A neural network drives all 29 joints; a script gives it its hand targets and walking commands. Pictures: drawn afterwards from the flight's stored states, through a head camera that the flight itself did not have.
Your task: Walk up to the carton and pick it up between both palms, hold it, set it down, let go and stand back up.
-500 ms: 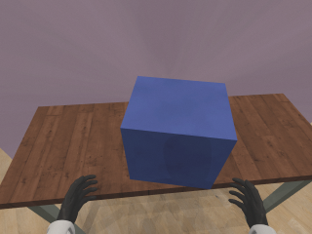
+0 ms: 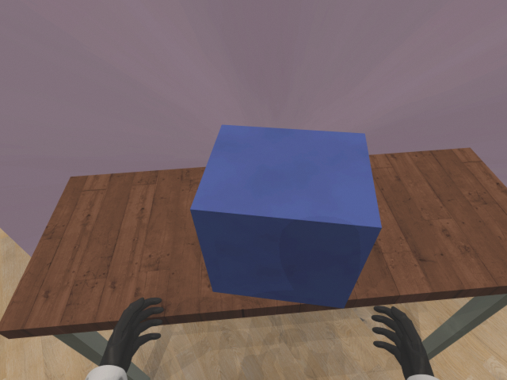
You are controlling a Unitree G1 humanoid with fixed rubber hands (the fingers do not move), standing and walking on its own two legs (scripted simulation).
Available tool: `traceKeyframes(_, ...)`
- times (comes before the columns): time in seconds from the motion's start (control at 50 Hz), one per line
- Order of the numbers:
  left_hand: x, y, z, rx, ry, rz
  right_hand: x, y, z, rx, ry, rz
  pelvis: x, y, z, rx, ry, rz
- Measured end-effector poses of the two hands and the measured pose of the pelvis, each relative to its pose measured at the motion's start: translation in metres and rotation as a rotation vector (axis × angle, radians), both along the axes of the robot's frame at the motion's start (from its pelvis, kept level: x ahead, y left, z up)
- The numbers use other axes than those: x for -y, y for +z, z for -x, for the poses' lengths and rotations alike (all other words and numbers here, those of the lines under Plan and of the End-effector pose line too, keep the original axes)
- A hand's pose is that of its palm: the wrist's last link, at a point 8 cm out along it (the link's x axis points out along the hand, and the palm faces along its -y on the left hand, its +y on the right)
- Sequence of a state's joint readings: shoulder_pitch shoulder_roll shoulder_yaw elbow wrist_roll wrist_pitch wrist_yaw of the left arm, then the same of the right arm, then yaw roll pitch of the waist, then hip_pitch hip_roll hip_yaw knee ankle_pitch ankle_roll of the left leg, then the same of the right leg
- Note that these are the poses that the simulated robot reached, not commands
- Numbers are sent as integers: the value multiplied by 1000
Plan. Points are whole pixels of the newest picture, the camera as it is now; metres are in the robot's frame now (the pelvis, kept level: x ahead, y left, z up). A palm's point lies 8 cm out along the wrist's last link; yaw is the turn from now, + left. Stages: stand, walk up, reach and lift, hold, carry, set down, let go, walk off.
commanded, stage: set down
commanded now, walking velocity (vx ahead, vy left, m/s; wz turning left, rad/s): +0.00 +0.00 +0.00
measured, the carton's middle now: (283, 218) +0.38 -0.02 +0.05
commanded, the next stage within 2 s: let go in 0.28 s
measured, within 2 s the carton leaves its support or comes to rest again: neither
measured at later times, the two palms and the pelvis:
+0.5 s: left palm (123, 353) +0.17 +0.22 -0.01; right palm out of the picture +0.15 -0.22 -0.07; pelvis -0.02 -0.01 +0.00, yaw +0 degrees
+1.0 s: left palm (123, 360) +0.16 +0.22 -0.01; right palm out of the picture +0.07 -0.26 -0.10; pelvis -0.05 -0.01 -0.01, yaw +1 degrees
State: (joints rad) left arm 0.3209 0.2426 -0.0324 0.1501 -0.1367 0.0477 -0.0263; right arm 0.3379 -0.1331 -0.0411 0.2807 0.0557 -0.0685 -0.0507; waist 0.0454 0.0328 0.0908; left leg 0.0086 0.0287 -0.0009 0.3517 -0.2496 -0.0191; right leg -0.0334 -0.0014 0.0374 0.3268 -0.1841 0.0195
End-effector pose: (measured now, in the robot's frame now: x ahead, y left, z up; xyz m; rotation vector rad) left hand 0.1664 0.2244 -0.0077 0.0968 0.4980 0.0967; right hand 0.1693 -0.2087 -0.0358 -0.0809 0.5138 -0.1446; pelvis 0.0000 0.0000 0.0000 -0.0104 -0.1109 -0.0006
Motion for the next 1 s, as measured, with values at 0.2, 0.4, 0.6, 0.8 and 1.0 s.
traceKeyframes(0.2,1,1,-1,-13,1,-18,8,-18,14,-67,3,17,5,-1,7,10,3,-4)
traceKeyframes(0.4,3,2,-2,-24,8,-34,13,-33,21,-122,37,23,9,-2,18,25,2,-12)
traceKeyframes(0.6,5,3,-2,-37,25,-46,19,-42,27,-147,68,33,13,-5,30,48,4,-19)
traceKeyframes(0.8,7,3,-2,-32,43,-43,30,-39,42,-146,55,49,16,-7,37,71,0,-26)
traceKeyframes(1.0,4,-6,5,84,-66,-144,50,-69,103,-348,46,88,11,-13,46,-19,16,-16)
